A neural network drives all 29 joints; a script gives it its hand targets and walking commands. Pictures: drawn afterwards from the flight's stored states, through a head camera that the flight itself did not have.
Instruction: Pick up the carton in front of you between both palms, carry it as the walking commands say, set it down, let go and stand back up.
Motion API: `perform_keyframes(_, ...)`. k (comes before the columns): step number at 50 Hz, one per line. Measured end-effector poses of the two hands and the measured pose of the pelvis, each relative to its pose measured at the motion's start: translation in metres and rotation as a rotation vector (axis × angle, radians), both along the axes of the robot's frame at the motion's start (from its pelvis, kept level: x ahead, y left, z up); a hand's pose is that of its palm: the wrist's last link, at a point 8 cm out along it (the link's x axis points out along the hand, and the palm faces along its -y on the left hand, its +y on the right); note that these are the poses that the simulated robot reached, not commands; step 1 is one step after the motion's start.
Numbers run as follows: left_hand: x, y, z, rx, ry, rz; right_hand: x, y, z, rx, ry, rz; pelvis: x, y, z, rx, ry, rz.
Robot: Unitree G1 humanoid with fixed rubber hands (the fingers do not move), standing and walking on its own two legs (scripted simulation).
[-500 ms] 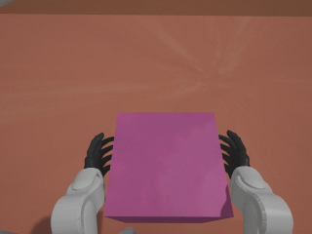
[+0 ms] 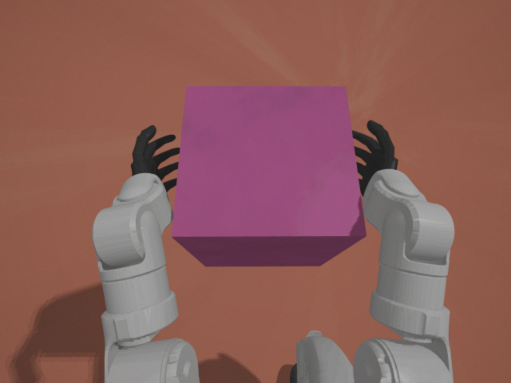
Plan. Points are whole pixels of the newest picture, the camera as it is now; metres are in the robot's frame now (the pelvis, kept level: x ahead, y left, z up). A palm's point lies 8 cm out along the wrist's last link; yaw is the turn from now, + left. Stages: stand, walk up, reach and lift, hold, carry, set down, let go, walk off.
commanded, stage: carry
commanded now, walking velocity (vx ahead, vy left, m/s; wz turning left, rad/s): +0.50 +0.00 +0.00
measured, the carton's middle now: (264, 191) +0.39 -0.01 +0.07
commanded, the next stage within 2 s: none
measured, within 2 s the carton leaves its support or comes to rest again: neither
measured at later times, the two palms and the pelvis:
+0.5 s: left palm (166, 35) +0.69 +0.16 +0.16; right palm (329, 31) +0.69 -0.15 +0.16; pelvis +0.34 +0.00 +0.01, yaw -1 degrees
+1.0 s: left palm out of the picture +0.99 +0.16 +0.16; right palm out of the picture +1.01 -0.15 +0.16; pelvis +0.65 -0.02 +0.03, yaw +1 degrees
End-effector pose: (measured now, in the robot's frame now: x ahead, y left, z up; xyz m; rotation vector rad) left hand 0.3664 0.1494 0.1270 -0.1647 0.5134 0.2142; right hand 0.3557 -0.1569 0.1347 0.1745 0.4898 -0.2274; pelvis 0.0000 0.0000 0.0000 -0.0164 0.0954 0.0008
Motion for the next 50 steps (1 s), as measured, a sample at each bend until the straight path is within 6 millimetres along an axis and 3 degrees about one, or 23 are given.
perform_keyframes(4,0.055,0.0,0.006,0.01,-0.018,0.018,0.063,0.0,0.002,0.001,-0.016,0.032,0.065,-0.011,-0.006,0.002,0.006,0.014)
perform_keyframes(8,0.106,-0.002,-0.001,0.021,0.001,0.053,0.126,-0.002,-0.013,-0.014,0.008,0.07,0.124,-0.025,-0.015,-0.012,-0.01,0.032)
perform_keyframes(12,0.137,0.0,-0.015,-0.013,0.085,0.078,0.175,0.0,-0.027,-0.014,0.099,0.078,0.167,-0.032,0.0,0.0,-0.007,0.014)
perform_keyframes(15,0.167,0.003,-0.01,-0.018,0.077,0.1,0.209,0.002,-0.022,0.012,0.096,0.052,0.199,-0.032,0.01,0.011,-0.003,0.014)
perform_keyframes(20,0.235,0.005,0.015,0.006,-0.006,0.078,0.272,0.001,0.001,-0.005,0.012,0.023,0.26,-0.022,0.017,0.015,0.005,0.001)
perform_keyframes(24,0.301,0.007,0.031,0.005,-0.06,0.029,0.324,0.003,0.019,-0.036,-0.041,0.011,0.322,-0.007,0.013,0.023,0.008,-0.01)
perform_keyframes(29,0.382,0.006,0.022,0.054,0.0,-0.045,0.378,0.002,0.018,-0.047,0.019,-0.033,0.391,0.013,0.009,0.034,-0.01,-0.021)
perform_keyframes(32,0.418,0.0,0.016,0.024,0.078,-0.058,0.4,0.0,0.01,0.006,0.089,-0.042,0.424,0.02,0.021,0.019,-0.001,-0.017)
perform_keyframes(35,0.451,-0.003,0.019,-0.019,0.081,-0.045,0.43,-0.003,0.013,0.021,0.089,-0.064,0.455,0.021,0.03,0.01,0.003,-0.017)
perform_keyframes(40,0.512,-0.003,0.034,-0.001,0.014,-0.02,0.499,-0.001,0.035,-0.003,0.021,-0.052,0.515,0.014,0.035,0.008,0.005,-0.007)
perform_keyframes(44,0.563,0.001,0.046,0.029,-0.034,0.011,0.563,0.001,0.045,-0.01,-0.025,-0.003,0.574,0.001,0.03,0.006,0.007,0.001)
perform_keyframes(47,0.601,0.004,0.047,0.053,-0.034,0.044,0.614,0.003,0.039,-0.022,-0.024,0.047,0.618,-0.012,0.022,-0.007,-0.007,0.018)
perform_keyframes(50,0.624,0.007,0.038,0.032,0.042,0.062,0.653,0.006,0.025,-0.052,0.056,0.076,0.65,-0.02,0.029,-0.001,-0.009,0.015)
